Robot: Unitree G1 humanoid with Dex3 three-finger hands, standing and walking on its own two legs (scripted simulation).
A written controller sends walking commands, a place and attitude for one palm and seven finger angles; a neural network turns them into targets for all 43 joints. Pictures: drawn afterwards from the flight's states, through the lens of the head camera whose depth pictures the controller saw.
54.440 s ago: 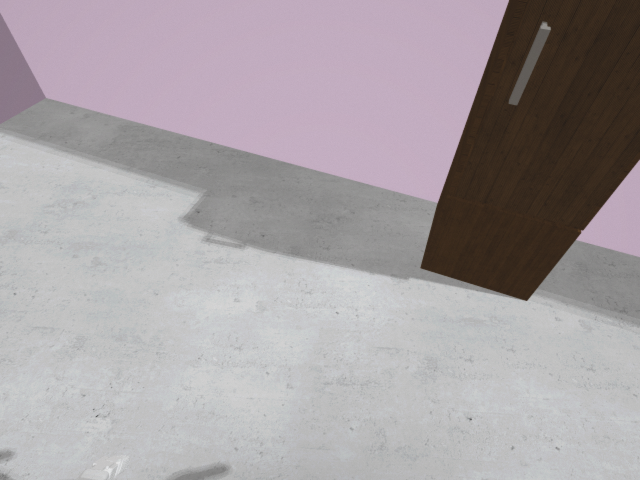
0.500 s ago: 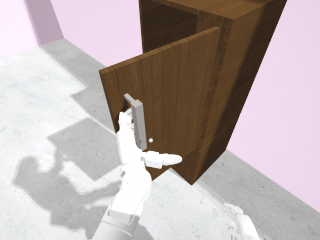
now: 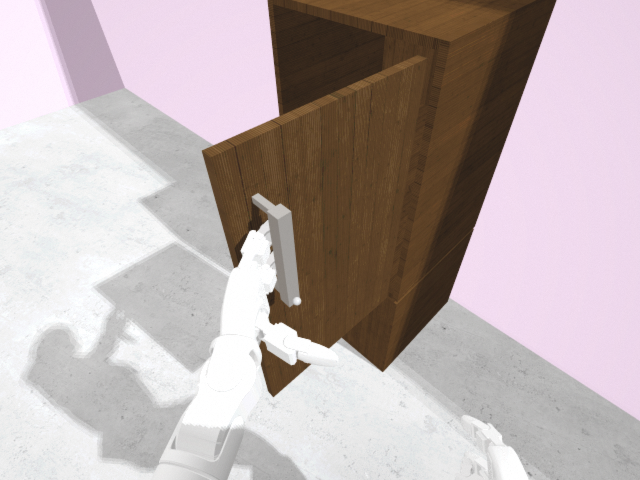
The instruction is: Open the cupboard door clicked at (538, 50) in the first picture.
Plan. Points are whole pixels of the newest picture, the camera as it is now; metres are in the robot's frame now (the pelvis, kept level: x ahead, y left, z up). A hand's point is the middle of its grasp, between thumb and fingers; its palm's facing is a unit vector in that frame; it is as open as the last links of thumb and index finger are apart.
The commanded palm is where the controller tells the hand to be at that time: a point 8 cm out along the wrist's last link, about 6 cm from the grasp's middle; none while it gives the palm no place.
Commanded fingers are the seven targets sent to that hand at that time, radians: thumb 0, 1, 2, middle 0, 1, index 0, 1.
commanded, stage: slide the hand sideways off the handle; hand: left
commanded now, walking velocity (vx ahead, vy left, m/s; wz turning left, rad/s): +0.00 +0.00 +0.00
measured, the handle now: (276, 252) +0.37 +0.09 +0.10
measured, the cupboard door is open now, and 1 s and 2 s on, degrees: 88 88 88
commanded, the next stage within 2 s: draw the hand back to the body in 0.82 s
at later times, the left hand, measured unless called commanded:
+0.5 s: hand (261, 327) +0.26 +0.09 +0.10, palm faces +0.02 -1.00 -0.02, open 16.2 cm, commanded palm +0.23 +0.15 +0.10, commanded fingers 0.00 -0.50 0.30 -0.15 -0.30 -0.15 -0.30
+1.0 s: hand (225, 359) +0.22 +0.12 +0.10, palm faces +0.02 -1.00 -0.03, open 16.3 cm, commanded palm +0.20 +0.19 +0.11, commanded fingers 0.00 -0.50 0.30 -0.15 -0.30 -0.15 -0.30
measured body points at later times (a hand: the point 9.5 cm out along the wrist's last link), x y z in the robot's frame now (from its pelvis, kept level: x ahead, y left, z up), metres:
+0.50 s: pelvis +0.04 -0.02 +0.00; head +0.03 -0.03 +0.45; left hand +0.26 +0.15 +0.10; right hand +0.23 -0.22 -0.07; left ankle +0.03 +0.12 -0.72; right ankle +0.03 -0.11 -0.72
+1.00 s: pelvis +0.03 -0.01 -0.01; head +0.04 -0.03 +0.44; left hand +0.21 +0.18 +0.10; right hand +0.23 -0.23 -0.08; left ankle +0.03 +0.12 -0.72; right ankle +0.03 -0.11 -0.72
